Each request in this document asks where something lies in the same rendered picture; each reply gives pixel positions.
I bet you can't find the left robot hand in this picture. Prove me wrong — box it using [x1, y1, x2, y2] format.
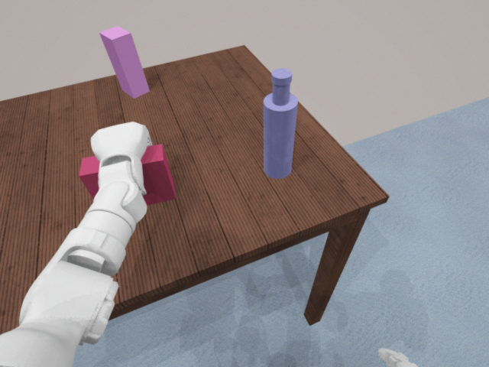
[91, 122, 152, 196]

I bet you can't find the sponge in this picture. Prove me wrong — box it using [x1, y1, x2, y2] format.
[79, 144, 176, 205]

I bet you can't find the robot left forearm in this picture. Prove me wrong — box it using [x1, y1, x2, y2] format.
[19, 151, 147, 326]

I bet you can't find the right robot hand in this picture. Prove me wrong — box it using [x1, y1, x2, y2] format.
[378, 349, 418, 367]

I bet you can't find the left robot upper arm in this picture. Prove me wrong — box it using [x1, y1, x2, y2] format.
[0, 260, 119, 367]

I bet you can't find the table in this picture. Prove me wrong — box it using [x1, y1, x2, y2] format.
[0, 45, 389, 335]

